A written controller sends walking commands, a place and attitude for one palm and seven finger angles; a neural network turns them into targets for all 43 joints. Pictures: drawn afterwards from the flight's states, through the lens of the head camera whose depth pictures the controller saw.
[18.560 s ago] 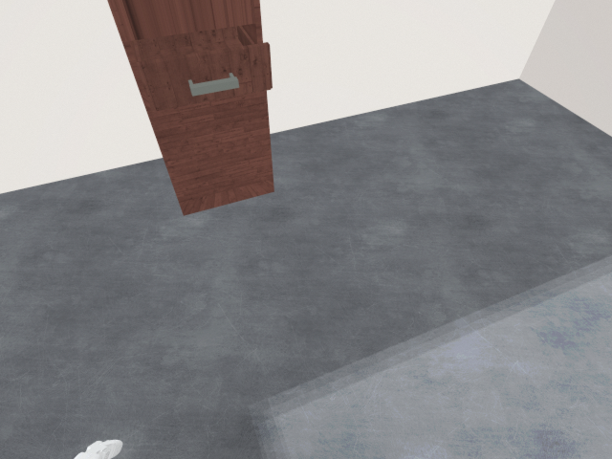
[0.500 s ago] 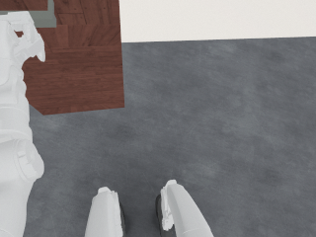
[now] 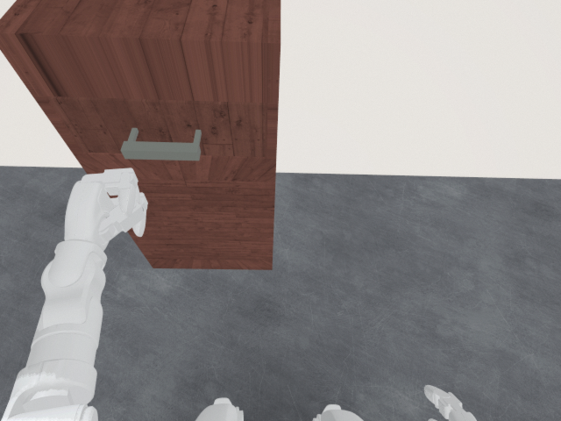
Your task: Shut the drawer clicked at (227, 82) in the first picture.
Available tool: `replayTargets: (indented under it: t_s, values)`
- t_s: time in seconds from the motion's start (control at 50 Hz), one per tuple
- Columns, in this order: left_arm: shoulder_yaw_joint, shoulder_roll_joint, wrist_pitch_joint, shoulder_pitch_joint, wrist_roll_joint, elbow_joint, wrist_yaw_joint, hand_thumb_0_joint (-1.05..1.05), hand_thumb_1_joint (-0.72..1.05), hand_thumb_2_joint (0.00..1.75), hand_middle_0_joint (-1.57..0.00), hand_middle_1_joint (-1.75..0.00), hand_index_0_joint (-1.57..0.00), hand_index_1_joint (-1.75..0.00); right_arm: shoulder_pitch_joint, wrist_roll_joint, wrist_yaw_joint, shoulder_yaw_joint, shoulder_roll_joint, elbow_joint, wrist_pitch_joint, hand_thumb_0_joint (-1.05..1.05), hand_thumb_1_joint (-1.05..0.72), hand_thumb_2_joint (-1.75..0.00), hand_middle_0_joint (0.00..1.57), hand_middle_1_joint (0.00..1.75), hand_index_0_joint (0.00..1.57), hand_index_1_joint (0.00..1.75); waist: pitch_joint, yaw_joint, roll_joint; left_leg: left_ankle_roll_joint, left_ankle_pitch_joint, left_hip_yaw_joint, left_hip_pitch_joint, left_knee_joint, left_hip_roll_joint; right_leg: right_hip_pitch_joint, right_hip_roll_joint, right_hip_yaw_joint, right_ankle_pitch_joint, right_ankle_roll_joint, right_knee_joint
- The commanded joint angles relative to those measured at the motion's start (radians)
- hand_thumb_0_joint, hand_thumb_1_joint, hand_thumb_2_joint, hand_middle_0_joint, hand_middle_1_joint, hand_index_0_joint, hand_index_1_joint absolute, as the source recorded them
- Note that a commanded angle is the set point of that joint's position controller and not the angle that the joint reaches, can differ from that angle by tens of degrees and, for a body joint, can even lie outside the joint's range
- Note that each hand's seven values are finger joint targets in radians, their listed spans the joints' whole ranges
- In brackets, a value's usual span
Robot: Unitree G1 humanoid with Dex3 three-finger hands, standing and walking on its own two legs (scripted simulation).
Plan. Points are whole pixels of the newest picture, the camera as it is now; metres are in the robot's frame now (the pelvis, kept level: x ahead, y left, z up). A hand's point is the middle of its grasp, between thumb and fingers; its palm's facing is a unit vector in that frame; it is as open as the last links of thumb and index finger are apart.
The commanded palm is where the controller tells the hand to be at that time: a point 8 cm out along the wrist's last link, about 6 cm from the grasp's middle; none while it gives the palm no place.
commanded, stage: draw the hand back to the body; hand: left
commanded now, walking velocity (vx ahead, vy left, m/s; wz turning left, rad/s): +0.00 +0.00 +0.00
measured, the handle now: (164, 142) +0.60 +0.23 -0.03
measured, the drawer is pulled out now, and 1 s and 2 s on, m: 0.00 0.00 0.00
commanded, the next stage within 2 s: step back with the hand held close in 0.94 s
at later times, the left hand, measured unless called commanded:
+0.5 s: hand (56, 269) +0.26 +0.22 +0.16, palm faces +0.31 -0.89 -0.32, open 3.3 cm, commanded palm +0.21 +0.26 +0.18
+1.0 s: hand out of the picture +0.17 +0.23 +0.21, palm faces +0.41 -0.82 -0.40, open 3.2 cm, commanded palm +0.13 +0.27 +0.23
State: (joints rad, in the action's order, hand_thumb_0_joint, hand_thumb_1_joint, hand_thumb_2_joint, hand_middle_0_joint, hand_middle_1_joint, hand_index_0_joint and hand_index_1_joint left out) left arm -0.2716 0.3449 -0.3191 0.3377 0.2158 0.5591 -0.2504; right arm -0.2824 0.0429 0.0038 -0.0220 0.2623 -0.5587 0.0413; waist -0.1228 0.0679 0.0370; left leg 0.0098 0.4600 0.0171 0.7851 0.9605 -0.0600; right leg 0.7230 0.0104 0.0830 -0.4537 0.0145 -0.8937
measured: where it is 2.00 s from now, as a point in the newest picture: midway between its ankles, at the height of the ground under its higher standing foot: outside the picture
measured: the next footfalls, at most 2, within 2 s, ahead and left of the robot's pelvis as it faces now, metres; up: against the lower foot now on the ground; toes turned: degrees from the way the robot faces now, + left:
none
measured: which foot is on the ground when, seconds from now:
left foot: down 0.00-1.00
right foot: down 0.00-1.00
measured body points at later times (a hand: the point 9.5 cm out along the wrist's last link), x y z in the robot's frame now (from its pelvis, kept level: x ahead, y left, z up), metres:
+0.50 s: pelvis +0.01 -0.01 +0.05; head +0.01 -0.04 +0.50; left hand +0.24 +0.26 +0.18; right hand +0.21 -0.22 -0.03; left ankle +0.00 +0.11 -0.69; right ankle -0.02 -0.11 -0.69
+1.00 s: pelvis +0.00 -0.01 +0.06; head -0.02 -0.05 +0.51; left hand +0.15 +0.27 +0.23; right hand +0.19 -0.23 -0.03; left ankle +0.00 +0.11 -0.69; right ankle -0.02 -0.11 -0.69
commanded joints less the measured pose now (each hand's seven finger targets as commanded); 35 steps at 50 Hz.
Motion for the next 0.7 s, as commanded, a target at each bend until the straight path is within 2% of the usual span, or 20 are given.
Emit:
replayTargets:
  t_s: [0.0, 0.04, 0.06, 0.08, 0.1, 0.12, 0.18, 0.2, 0.22, 0.26, 0.34, 0.4, 0.42, 0.44, 0.48, 0.52, 0.54, 0.58, 0.62, 0.68]
  values:
    - [-0.024, 0.159, -0.033, 0.163, 0.056, -0.288, -0.023, 0.0, 0.9, 0.9, -1.4, -1.6, -1.4, -1.6, -0.025, 0.012, 0.019, 0.05, 0.134, 0.119, -0.043, 0.0, -0.9, -0.9, 0.2, 0.3, 0.2, 0.3, -0.294, 0.001, 0.057, 0.017, -0.428, -0.023, -0.328, -0.152, 0.042, -0.219, 0.035, -0.022, 0.452, 0.002, 0.12]
    - [-0.043, 0.17, -0.019, 0.136, 0.073, -0.338, -0.026, 0.0, 0.9, 0.9, -1.4, -1.6, -1.4, -1.6, 0.003, 0.014, 0.027, 0.045, 0.131, 0.136, -0.054, 0.0, -0.9, -0.9, 0.2, 0.3, 0.2, 0.3, -0.282, -0.012, 0.036, 0.02, -0.411, -0.022, -0.34, -0.176, 0.047, -0.261, 0.031, -0.026, 0.459, 0.003, 0.137]
    - [-0.048, 0.284, 0.023, 0.105, -0.069, -0.434, 0.104, 0.0, 0.9, 0.9, -1.4, -1.6, -1.4, -1.6, 0.083, 0.011, 0.045, 0.054, 0.116, 0.152, -0.035, 0.0, -0.9, -0.9, 0.2, 0.3, 0.2, 0.3, -0.323, -0.072, 0.031, 0.019, -0.4, -0.003, -0.405, -0.23, 0.054, -0.312, 0.001, -0.075, 0.412, 0.016, 0.202]
    - [-0.009, 0.201, 0.058, 0.047, -0.078, -0.481, 0.171, 0.0, 0.9, 0.9, -1.4, -1.6, -1.4, -1.6, 0.091, 0.008, 0.059, 0.049, 0.103, 0.171, -0.035, 0.0, -0.9, -0.9, 0.2, 0.3, 0.2, 0.3, -0.275, -0.049, 0.043, 0.016, -0.375, -0.001, -0.432, -0.266, 0.048, -0.309, -0.001, -0.067, 0.39, 0.014, 0.232]
    - [0.048, 0.144, 0.092, 0.001, -0.097, -0.508, 0.217, 0.0, 0.9, 0.9, -1.4, -1.6, -1.4, -1.6, 0.105, 0.008, 0.067, 0.043, 0.098, 0.169, -0.034, 0.0, -0.9, -0.9, 0.2, 0.3, 0.2, 0.3, -0.231, -0.045, 0.047, 0.015, -0.351, 0.0, -0.448, -0.293, 0.044, -0.324, -0.005, -0.062, 0.37, 0.011, 0.254]
    - [0.045, 0.155, 0.116, -0.021, -0.104, -0.524, 0.253, 0.0, 0.9, 0.9, -1.4, -1.6, -1.4, -1.6, 0.117, 0.007, 0.075, 0.041, 0.102, 0.164, -0.034, 0.0, -0.9, -0.9, 0.2, 0.3, 0.2, 0.3, -0.199, -0.044, 0.008, 0.02, -0.331, 0.001, -0.449, -0.311, 0.043, -0.35, -0.006, -0.066, 0.365, 0.011, 0.283]
    - [0.01, 0.186, 0.159, -0.067, -0.13, -0.592, 0.327, 0.0, 0.9, 0.9, -1.4, -1.6, -1.4, -1.6, 0.15, 0.001, 0.096, 0.031, 0.098, 0.152, -0.036, 0.0, -0.9, -0.9, 0.2, 0.3, 0.2, 0.3, -0.164, -0.055, -0.024, 0.022, -0.331, 0.002, -0.504, -0.375, 0.041, -0.425, -0.011, -0.064, 0.377, 0.006, 0.337]
    - [0.026, 0.166, 0.168, -0.089, -0.136, -0.612, 0.338, 0.0, 0.9, 0.9, -1.4, -1.6, -1.4, -1.6, 0.162, 0.001, 0.1, 0.026, 0.095, 0.147, -0.04, 0.0, -0.9, -0.9, 0.2, 0.3, 0.2, 0.3, -0.142, -0.059, -0.003, 0.022, -0.341, 0.001, -0.529, -0.398, 0.041, -0.439, -0.012, -0.062, 0.379, 0.008, 0.354]
    - [0.026, 0.175, 0.177, -0.098, -0.137, -0.644, 0.346, 0.0, 0.9, 0.9, -1.4, -1.6, -1.4, -1.6, 0.173, -0.002, 0.103, 0.026, 0.097, 0.144, -0.047, 0.0, -0.9, -0.9, 0.2, 0.3, 0.2, 0.3, -0.137, -0.063, -0.006, 0.026, -0.347, 0.005, -0.552, -0.413, 0.041, -0.462, -0.012, -0.067, 0.385, 0.007, 0.378]
    - [0.034, 0.155, 0.19, -0.127, -0.147, -0.682, 0.359, 0.0, 0.9, 0.9, -1.4, -1.6, -1.4, -1.6, 0.187, -0.005, 0.107, 0.018, 0.088, 0.132, -0.061, 0.0, -0.9, -0.9, 0.2, 0.3, 0.2, 0.3, -0.105, -0.069, 0.014, 0.023, -0.358, 0.004, -0.599, -0.455, 0.042, -0.488, -0.014, -0.06, 0.388, 0.007, 0.411]
    - [0.036, 0.134, 0.206, -0.259, -0.146, -0.758, 0.362, 0.0, 0.9, 0.9, -1.4, -1.6, -1.4, -1.6, 0.209, -0.014, 0.102, 0.01, 0.082, 0.12, -0.09, 0.0, -0.9, -0.9, 0.2, 0.3, 0.2, 0.3, -0.041, -0.088, -0.007, 0.024, -0.391, 0.007, -0.656, -0.514, 0.041, -0.548, -0.012, -0.057, 0.412, 0.005, 0.474]
    - [0.018, 0.132, 0.206, -0.356, -0.15, -0.87, 0.362, 0.0, 0.9, 0.9, -1.4, -1.6, -1.4, -1.6, 0.215, -0.023, 0.094, 0.01, 0.075, 0.117, -0.109, 0.0, -0.9, -0.9, 0.2, 0.3, 0.2, 0.3, -0.046, -0.099, 0.035, 0.02, -0.461, 0.013, -0.71, -0.54, 0.042, -0.599, -0.015, -0.054, 0.474, 0.006, 0.499]
    - [0.0, 0.147, 0.207, -0.405, -0.15, -0.881, 0.359, 0.0, 0.9, 0.9, -1.4, -1.6, -1.4, -1.6, 0.219, -0.026, 0.091, 0.011, 0.078, 0.113, -0.115, 0.0, -0.9, -0.9, 0.2, 0.3, 0.2, 0.3, -0.026, -0.106, 0.02, 0.019, -0.468, 0.013, -0.712, -0.548, 0.043, -0.602, -0.008, -0.054, 0.474, 0.006, 0.519]
    - [-0.002, 0.136, 0.208, -0.446, -0.146, -0.896, 0.356, 0.0, 0.9, 0.9, -1.4, -1.6, -1.4, -1.6, 0.222, -0.028, 0.087, 0.009, 0.073, 0.115, -0.118, 0.0, -0.9, -0.9, 0.2, 0.3, 0.2, 0.3, -0.003, -0.107, 0.003, 0.018, -0.463, 0.012, -0.708, -0.56, 0.041, -0.613, -0.01, -0.052, 0.472, 0.004, 0.525]
    - [-0.025, 0.146, 0.203, -0.486, -0.147, -0.969, 0.355, 0.0, 0.9, 0.9, -1.4, -1.6, -1.4, -1.6, 0.226, -0.032, 0.084, 0.013, 0.072, 0.117, -0.127, 0.0, -0.9, -0.9, 0.2, 0.3, 0.2, 0.3, -0.004, -0.111, -0.004, 0.02, -0.484, 0.018, -0.729, -0.565, 0.043, -0.63, -0.01, -0.053, 0.496, 0.002, 0.539]
    - [-0.054, 0.164, 0.197, -0.552, -0.15, -1.022, 0.355, 0.0, 0.9, 0.9, -1.4, -1.6, -1.4, -1.6, 0.23, -0.038, 0.08, 0.019, 0.072, 0.114, -0.137, 0.0, -0.9, -0.9, 0.2, 0.3, 0.2, 0.3, 0.01, -0.118, 0.001, 0.019, -0.501, 0.022, -0.737, -0.567, 0.045, -0.638, -0.007, -0.056, 0.508, 0.002, 0.561]
    - [-0.053, 0.152, 0.195, -0.585, -0.149, -1.046, 0.354, 0.0, 0.9, 0.9, -1.4, -1.6, -1.4, -1.6, 0.227, -0.039, 0.078, 0.017, 0.067, 0.116, -0.14, 0.0, -0.9, -0.9, 0.2, 0.3, 0.2, 0.3, 0.008, -0.118, 0.022, 0.019, -0.509, 0.021, -0.746, -0.571, 0.044, -0.645, -0.01, -0.057, 0.512, 0.001, 0.557]
    - [-0.069, 0.156, 0.19, -0.634, -0.149, -1.11, 0.356, 0.0, 0.9, 0.9, -1.4, -1.6, -1.4, -1.6, 0.228, -0.041, 0.074, 0.021, 0.065, 0.119, -0.147, 0.0, -0.9, -0.9, 0.2, 0.3, 0.2, 0.3, 0.008, -0.121, 0.026, 0.019, -0.513, 0.023, -0.757, -0.572, 0.044, -0.65, -0.011, -0.058, 0.515, -0.001, 0.565]
    - [-0.086, 0.162, 0.185, -0.69, -0.148, -1.145, 0.356, 0.0, 0.9, 0.9, -1.4, -1.6, -1.4, -1.6, 0.228, -0.046, 0.073, 0.026, 0.066, 0.116, -0.159, 0.0, -0.9, -0.9, 0.2, 0.3, 0.2, 0.3, 0.041, -0.124, -0.004, 0.02, -0.504, 0.023, -0.753, -0.571, 0.045, -0.636, -0.008, -0.06, 0.506, -0.003, 0.587]
    - [-0.109, 0.162, 0.17, -0.752, -0.15, -1.208, 0.36, 0.0, 0.9, 0.9, -1.4, -1.6, -1.4, -1.6, 0.227, -0.045, 0.074, 0.03, 0.06, 0.118, -0.174, 0.0, -0.9, -0.9, 0.2, 0.3, 0.2, 0.3, 0.055, -0.128, 0.003, 0.022, -0.481, 0.026, -0.755, -0.569, 0.042, -0.629, -0.01, -0.064, 0.482, -0.005, 0.59]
